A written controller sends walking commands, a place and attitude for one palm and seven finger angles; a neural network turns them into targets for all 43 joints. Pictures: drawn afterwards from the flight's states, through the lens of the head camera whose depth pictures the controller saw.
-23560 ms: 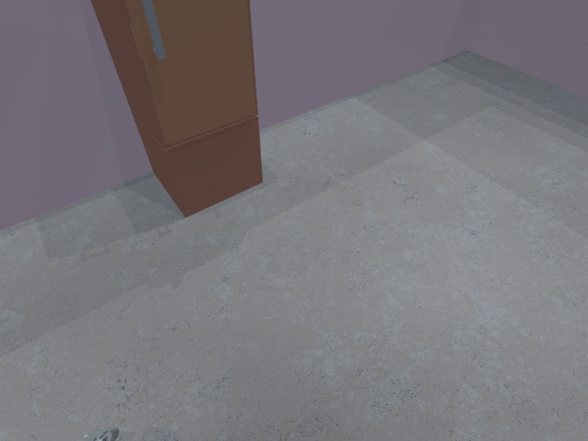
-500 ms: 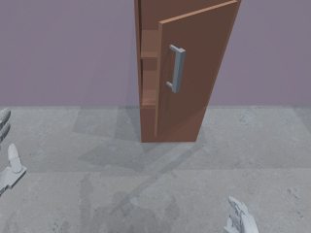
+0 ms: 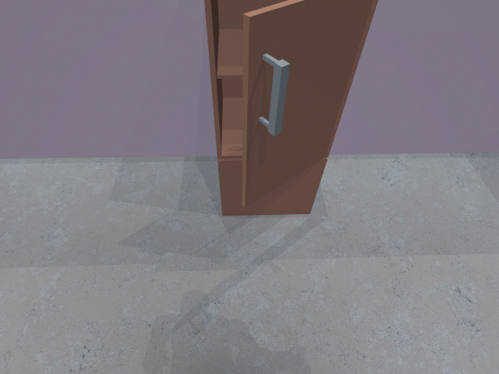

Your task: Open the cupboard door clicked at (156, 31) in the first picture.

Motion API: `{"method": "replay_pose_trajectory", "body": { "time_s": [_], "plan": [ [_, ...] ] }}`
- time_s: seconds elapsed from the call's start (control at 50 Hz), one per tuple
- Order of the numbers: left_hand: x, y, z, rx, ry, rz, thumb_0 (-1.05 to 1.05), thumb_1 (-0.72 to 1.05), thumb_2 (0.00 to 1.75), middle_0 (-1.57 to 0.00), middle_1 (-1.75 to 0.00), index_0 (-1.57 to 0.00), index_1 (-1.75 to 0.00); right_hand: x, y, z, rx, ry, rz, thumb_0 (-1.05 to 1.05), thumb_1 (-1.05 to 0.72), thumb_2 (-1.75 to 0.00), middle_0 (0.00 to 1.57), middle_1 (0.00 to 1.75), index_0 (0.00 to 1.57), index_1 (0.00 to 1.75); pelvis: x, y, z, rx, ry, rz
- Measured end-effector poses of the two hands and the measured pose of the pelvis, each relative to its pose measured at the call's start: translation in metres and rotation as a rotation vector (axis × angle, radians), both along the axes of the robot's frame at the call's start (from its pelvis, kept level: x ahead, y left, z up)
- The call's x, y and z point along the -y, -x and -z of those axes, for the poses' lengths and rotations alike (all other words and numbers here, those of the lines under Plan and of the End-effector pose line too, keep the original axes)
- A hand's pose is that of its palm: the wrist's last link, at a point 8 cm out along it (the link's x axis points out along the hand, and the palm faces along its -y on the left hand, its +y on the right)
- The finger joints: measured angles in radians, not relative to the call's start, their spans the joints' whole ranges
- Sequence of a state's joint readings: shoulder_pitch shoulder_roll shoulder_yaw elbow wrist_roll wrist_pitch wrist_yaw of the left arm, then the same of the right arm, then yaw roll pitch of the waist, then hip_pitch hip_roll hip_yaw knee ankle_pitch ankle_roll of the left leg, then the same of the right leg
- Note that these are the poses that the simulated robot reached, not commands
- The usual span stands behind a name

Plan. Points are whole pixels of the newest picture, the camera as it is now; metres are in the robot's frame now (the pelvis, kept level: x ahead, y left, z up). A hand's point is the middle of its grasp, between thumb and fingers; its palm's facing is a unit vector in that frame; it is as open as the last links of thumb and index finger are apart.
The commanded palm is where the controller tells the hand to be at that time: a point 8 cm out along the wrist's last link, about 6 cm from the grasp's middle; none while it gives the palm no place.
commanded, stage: let the arm hang, fingers relaxed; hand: left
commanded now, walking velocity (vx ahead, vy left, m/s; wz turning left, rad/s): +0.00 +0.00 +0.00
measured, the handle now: (271, 96) +0.65 -0.02 +0.08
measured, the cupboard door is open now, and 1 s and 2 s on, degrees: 36 36 36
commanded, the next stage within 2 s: look to check the result in 0.78 s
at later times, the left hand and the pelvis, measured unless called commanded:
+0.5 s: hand out of the picture +0.04 +0.21 -0.15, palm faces +0.04 -0.95 -0.31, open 7.4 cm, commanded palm none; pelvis +0.02 -0.01 +0.01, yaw +1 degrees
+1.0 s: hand out of the picture +0.10 +0.21 -0.15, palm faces +0.01 -0.95 -0.30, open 7.4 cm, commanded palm none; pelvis +0.04 -0.02 +0.01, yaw +0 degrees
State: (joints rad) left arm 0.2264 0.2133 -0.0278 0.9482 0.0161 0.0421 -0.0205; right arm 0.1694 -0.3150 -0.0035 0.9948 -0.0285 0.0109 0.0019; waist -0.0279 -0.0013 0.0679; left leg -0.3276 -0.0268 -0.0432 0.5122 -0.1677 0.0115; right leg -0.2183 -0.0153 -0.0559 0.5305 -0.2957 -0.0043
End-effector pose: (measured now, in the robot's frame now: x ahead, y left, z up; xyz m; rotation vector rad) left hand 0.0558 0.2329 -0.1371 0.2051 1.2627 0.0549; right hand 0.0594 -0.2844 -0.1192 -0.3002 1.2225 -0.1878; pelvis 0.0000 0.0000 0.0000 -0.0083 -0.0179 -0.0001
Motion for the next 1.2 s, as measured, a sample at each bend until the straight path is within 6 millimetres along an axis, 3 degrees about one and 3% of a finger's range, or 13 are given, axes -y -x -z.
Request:
{"method": "replay_pose_trajectory", "body": {
  "time_s": [0.12, 0.24, 0.34, 0.46, 0.62, 0.74, 0.94, 1.2],
  "plan": [
    [0.016, 0.068, 0.008, -0.202, 0.037, -0.109, 0.01, 0.91, 0.89, -0.20, -0.30, -0.21, -0.30, 0.000, 0.043, 0.002, -0.188, 0.005, 0.031, 0.01, -0.90, -0.90, 0.20, 0.30, 0.20, 0.30, 0.006, -0.005, -0.005, 0.000, 0.005, -0.014],
    [0.000, 0.092, -0.002, -0.267, -0.035, -0.164, 0.01, 0.91, 0.89, -0.20, -0.30, -0.21, -0.30, -0.016, 0.046, 0.012, -0.223, -0.047, 0.039, 0.01, -0.90, -0.90, 0.20, 0.30, 0.20, 0.30, 0.010, -0.010, -0.007, 0.007, 0.005, -0.020],
    [-0.016, 0.078, -0.011, -0.229, -0.097, -0.168, 0.00, 0.91, 0.90, -0.20, -0.30, -0.20, -0.29, -0.029, 0.027, 0.021, -0.179, -0.099, 0.028, 0.01, -0.90, -0.90, 0.20, 0.30, 0.20, 0.30, 0.013, -0.013, -0.007, 0.013, 0.002, -0.019],
    [-0.025, 0.038, -0.019, -0.118, -0.135, -0.150, 0.00, 0.91, 0.90, -0.20, -0.30, -0.20, -0.29, -0.034, -0.004, 0.024, -0.103, -0.132, 0.008, 0.00, -0.90, -0.90, 0.20, 0.30, 0.20, 0.30, 0.014, -0.018, -0.008, 0.016, -0.005, -0.017],
    [-0.020, -0.016, -0.025, 0.013, -0.125, -0.109, 0.00, 0.91, 0.90, -0.20, -0.30, -0.20, -0.29, -0.017, -0.034, 0.016, -0.029, -0.104, -0.001, 0.00, -0.90, -0.90, 0.20, 0.30, 0.21, 0.30, 0.017, -0.025, -0.010, 0.017, -0.011, -0.012],
    [-0.014, -0.039, -0.025, 0.053, -0.110, -0.087, 0.00, 0.91, 0.90, -0.20, -0.30, -0.20, -0.29, 0.002, -0.041, 0.007, -0.014, -0.057, 0.006, 0.00, -0.90, -0.90, 0.20, 0.30, 0.20, 0.30, 0.020, -0.030, -0.011, 0.016, -0.013, -0.009],
    [-0.017, -0.042, -0.024, 0.024, -0.116, -0.079, 0.00, 0.90, 0.90, -0.20, -0.30, -0.20, -0.29, 0.021, -0.035, 0.001, -0.049, -0.012, 0.019, 0.00, -0.90, -0.90, 0.20, 0.30, 0.20, 0.30, 0.023, -0.035, -0.012, 0.015, -0.011, -0.003],
    [-0.024, -0.027, -0.024, -0.037, -0.136, -0.084, 0.00, 0.91, 0.90, -0.20, -0.30, -0.20, -0.29, 0.011, -0.030, 0.005, -0.080, -0.036, 0.023, 0.00, -0.90, -0.90, 0.20, 0.30, 0.20, 0.30, 0.022, -0.038, -0.013, 0.012, -0.010, 0.005]
  ]
}}
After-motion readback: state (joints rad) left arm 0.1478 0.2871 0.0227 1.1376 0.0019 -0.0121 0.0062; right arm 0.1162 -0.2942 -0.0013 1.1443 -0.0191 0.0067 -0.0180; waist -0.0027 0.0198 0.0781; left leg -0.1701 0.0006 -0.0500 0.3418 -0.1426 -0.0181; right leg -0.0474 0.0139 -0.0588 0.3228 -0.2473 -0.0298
